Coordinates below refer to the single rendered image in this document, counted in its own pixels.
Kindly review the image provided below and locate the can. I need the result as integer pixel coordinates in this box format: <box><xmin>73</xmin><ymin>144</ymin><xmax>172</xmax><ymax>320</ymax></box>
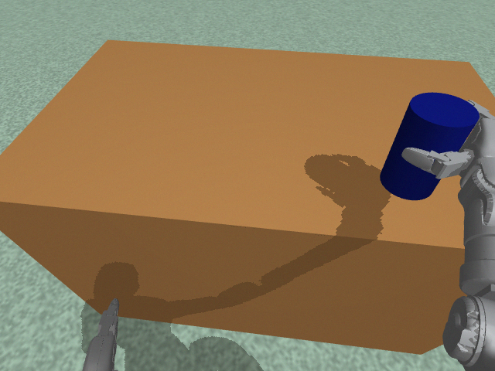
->
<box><xmin>380</xmin><ymin>93</ymin><xmax>480</xmax><ymax>200</ymax></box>

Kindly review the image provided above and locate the right robot hand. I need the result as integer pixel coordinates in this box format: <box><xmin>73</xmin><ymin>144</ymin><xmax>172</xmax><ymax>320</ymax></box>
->
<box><xmin>401</xmin><ymin>100</ymin><xmax>495</xmax><ymax>179</ymax></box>

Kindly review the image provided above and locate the left robot hand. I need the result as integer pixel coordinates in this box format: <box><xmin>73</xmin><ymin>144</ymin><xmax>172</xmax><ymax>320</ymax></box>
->
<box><xmin>83</xmin><ymin>298</ymin><xmax>119</xmax><ymax>371</ymax></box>

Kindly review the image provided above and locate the right robot arm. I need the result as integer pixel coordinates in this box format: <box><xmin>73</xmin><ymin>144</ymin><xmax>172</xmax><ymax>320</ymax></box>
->
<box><xmin>442</xmin><ymin>157</ymin><xmax>495</xmax><ymax>371</ymax></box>

